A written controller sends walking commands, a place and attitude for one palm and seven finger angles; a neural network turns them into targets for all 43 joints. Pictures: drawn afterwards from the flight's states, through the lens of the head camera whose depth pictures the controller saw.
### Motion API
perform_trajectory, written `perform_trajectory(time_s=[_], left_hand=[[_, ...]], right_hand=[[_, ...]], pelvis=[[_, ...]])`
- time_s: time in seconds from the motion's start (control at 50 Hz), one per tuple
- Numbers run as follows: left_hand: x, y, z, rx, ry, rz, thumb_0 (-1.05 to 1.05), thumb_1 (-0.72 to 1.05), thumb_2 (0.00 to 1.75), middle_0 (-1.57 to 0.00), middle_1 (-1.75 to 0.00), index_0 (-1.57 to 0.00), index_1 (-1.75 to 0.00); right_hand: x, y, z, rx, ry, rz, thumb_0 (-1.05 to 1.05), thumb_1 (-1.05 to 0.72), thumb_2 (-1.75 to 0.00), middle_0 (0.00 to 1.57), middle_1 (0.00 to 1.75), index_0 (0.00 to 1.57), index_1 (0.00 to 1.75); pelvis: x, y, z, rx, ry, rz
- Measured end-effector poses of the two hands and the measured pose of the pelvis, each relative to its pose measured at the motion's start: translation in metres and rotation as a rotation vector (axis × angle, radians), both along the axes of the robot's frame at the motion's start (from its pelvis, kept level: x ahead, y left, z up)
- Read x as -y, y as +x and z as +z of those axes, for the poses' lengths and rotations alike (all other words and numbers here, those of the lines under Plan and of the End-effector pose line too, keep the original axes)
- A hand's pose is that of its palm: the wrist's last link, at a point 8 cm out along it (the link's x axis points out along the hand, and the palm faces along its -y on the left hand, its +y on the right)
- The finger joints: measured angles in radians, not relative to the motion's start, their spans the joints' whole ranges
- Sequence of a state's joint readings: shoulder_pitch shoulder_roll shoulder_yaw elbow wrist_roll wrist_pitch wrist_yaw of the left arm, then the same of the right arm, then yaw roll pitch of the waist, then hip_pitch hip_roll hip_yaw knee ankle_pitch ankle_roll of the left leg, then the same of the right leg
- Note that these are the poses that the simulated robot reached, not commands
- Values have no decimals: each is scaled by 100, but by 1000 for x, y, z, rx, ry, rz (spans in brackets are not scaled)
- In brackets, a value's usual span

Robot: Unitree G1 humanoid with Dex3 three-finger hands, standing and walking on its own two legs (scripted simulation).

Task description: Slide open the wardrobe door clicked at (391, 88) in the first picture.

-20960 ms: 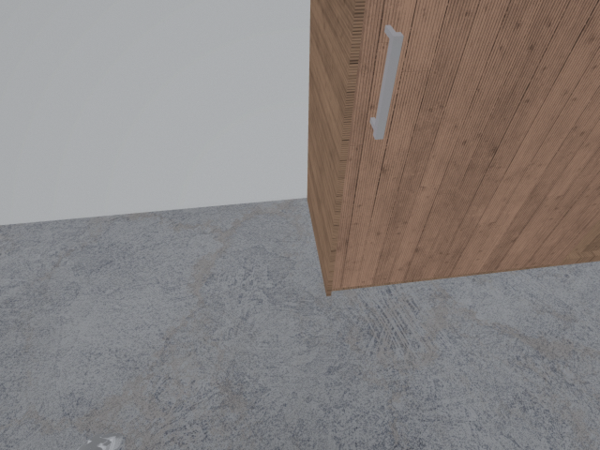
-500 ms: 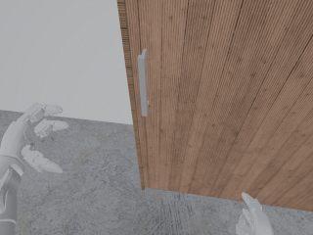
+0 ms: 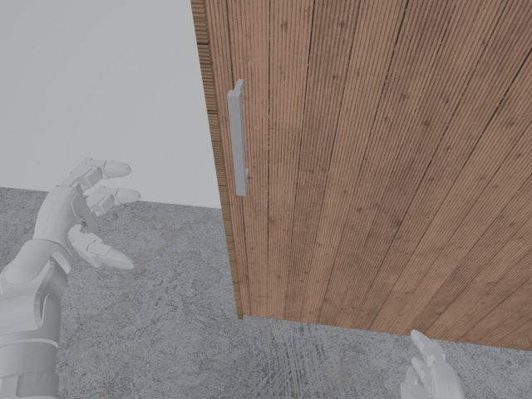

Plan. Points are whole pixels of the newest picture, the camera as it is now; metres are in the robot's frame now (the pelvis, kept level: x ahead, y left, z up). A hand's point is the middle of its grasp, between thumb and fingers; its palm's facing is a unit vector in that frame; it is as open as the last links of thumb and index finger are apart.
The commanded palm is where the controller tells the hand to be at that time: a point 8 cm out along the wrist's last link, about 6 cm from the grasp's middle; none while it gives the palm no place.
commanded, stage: move the hooked fingers beside the handle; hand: left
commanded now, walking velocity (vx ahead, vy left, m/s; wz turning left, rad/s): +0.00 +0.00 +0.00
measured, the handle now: (240, 142) +0.52 +0.10 +0.12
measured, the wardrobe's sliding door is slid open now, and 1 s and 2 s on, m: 0.00 0.00 0.00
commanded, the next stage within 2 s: none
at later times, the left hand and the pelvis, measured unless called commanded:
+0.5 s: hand (149, 192) +0.37 +0.21 +0.14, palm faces +0.00 -1.00 -0.01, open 14.0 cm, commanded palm +0.35 +0.26 +0.14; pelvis +0.01 +0.00 +0.00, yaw +0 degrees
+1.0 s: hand (187, 166) +0.43 +0.17 +0.13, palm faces -0.01 -1.00 -0.01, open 14.0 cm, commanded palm +0.41 +0.23 +0.13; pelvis +0.01 +0.00 +0.00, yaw -1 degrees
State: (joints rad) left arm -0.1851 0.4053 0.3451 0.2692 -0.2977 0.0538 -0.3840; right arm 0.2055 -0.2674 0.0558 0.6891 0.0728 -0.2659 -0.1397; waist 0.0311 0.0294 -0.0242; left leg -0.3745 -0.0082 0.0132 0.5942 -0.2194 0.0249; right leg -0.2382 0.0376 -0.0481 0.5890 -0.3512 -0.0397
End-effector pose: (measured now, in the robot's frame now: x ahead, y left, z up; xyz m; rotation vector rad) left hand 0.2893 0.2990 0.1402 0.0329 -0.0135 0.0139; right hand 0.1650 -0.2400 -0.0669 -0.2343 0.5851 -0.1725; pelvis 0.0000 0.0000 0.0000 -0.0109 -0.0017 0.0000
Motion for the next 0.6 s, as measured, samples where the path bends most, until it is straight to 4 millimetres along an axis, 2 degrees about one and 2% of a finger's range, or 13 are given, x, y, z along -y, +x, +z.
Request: perform_trajectory(time_s=[0.34, 0.6], left_hand=[[19, 31, -2, -10, -15, -4, -1, -50, 30, -30, -120, -30, -120], [37, 73, -4, -39, -22, -16, -1, -50, 30, -30, -120, -30, -120]], right_hand=[[0, -10, -8, -70, 7, -33, 1, -90, -89, 21, 30, 20, 30], [7, -27, -16, -142, 5, -64, 1, -90, -89, 21, 30, 20, 30]], pelvis=[[-4, 8, 1, -15, 1, -6], [-2, 7, 0, -41, 1, -9]])
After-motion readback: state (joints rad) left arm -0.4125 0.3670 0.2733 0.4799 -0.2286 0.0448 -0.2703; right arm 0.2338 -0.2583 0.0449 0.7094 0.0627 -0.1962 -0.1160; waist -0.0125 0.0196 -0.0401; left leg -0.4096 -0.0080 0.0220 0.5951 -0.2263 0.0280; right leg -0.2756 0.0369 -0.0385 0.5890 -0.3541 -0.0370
